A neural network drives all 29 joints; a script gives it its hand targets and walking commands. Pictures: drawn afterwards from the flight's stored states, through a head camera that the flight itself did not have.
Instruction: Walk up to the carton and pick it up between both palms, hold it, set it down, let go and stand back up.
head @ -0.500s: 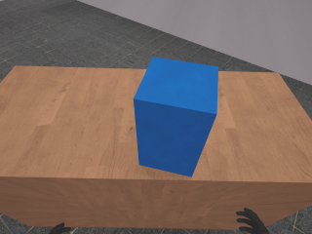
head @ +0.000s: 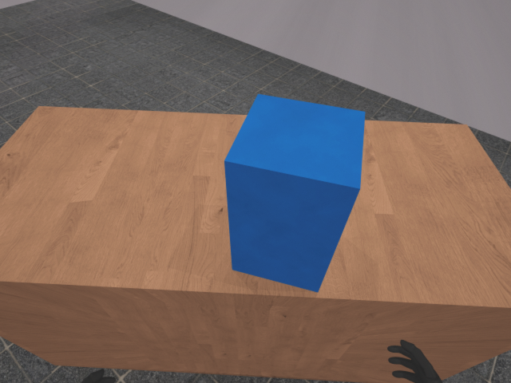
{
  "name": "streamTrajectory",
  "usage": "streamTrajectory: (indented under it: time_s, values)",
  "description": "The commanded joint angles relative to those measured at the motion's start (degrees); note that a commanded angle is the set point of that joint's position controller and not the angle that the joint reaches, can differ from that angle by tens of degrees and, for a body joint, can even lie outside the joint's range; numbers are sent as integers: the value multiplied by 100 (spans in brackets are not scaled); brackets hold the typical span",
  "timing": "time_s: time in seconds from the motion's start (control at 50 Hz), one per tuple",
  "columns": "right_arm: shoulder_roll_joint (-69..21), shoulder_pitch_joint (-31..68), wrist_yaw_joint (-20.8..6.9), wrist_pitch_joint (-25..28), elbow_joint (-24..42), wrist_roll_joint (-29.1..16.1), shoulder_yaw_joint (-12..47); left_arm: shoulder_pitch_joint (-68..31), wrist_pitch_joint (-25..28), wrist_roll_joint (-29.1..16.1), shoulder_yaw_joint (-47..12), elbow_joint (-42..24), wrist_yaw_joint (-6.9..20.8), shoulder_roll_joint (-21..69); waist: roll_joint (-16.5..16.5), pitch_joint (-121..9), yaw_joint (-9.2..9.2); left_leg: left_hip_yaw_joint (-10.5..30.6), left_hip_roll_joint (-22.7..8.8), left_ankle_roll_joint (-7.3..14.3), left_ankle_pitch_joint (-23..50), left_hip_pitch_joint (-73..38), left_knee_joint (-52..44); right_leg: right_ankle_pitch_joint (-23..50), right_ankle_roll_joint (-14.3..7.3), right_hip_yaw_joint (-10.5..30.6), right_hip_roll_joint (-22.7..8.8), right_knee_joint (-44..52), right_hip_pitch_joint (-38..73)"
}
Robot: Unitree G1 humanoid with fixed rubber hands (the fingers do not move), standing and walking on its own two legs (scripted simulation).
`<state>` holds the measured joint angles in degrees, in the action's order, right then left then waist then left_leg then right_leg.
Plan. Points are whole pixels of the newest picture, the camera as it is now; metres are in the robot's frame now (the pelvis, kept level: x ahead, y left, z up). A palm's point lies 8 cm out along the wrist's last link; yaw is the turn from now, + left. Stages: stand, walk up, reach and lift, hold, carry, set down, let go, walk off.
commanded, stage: stand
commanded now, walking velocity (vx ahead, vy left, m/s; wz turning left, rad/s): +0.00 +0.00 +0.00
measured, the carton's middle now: (290, 200) +0.39 -0.04 +0.06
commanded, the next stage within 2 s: none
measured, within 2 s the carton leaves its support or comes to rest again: neither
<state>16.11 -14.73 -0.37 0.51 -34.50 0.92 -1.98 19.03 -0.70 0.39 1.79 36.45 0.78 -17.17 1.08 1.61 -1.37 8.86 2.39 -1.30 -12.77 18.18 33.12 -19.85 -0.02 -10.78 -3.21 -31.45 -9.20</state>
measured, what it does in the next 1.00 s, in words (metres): stands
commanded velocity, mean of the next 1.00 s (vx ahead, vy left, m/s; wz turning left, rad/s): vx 0.00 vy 0.00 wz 0.00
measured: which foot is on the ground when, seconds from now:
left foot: down 0.00-1.00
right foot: down 0.00-1.00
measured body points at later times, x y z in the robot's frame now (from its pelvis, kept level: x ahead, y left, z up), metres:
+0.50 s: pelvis +0.00 +0.00 +0.00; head +0.01 +0.02 +0.45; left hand +0.09 +0.28 -0.11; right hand +0.15 -0.26 -0.09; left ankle +0.06 +0.13 -0.73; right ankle -0.03 -0.11 -0.73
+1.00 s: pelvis +0.00 +0.01 +0.00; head +0.01 +0.02 +0.45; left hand +0.07 +0.29 -0.11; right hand +0.15 -0.25 -0.09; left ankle +0.06 +0.13 -0.73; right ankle -0.03 -0.11 -0.73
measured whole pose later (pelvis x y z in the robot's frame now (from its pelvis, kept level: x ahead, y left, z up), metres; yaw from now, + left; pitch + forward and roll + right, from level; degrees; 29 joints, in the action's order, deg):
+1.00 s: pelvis +0.00 +0.01 +0.00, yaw +2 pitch -1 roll -1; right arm 16.1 -13.8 -0.3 -0.3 -36.3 0.7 -1.3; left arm 21.1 -1.1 0.4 1.0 36.2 0.2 -18.4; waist -0.2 1.9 -0.9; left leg 9.8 4.1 -0.6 -13.1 19.5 34.3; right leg -21.1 0.9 -11.2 -4.7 -33.0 -9.9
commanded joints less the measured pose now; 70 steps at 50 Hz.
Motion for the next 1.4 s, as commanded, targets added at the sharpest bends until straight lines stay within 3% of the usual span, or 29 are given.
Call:
streamTrajectory:
  time_s: [0.0, 0.14, 0.16, 0.26, 0.48, 1.38]
  values:
    - [738, 91, 22, 89, 470, -4, -208, 141, 76, -8, 227, -323, -21, -795, 12, -32, -8, 512, -437, 395, 768, 89, -431, 151, -274, 812, -587, 796, -72]
    - [733, 85, 23, 73, 493, 1, -198, 103, 61, -16, 225, -316, -14, -782, 11, -64, -6, 548, -410, 393, 695, 122, -423, 59, -279, 780, -582, 778, -20]
    - [672, 124, 34, 42, 439, -28, -172, 37, 73, -5, 177, -356, -35, -833, -369, 133, 62, 373, -273, 350, 834, 94, -222, 141, -352, 786, -709, 901, -322]
    - [736, 54, 43, 47, 418, -14, -179, 49, 49, -9, 161, -413, -52, -893, -118, -71, 70, 390, -285, 365, 1010, -91, -168, 95, -365, 644, -708, 708, -373]
    - [781, 93, 34, 22, 367, -22, -171, 186, 18, 4, 128, -392, -60, -862, 93, -78, 39, 672, -304, 448, 671, 285, -454, 44, -277, 659, -565, 530, -35]
    - [752, 185, 31, -20, 186, -27, -143, 474, 23, 3, 151, -348, -83, -902, -5, -38, 51, 628, -243, 424, 784, 132, -356, 89, -292, 653, -598, 580, -165]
